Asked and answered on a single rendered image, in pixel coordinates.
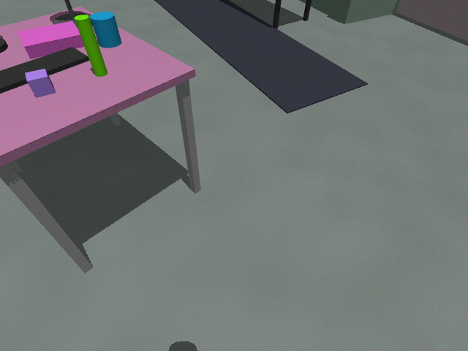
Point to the sofa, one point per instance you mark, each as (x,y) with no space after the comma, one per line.
(350,11)

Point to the table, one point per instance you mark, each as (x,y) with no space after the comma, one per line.
(136,71)

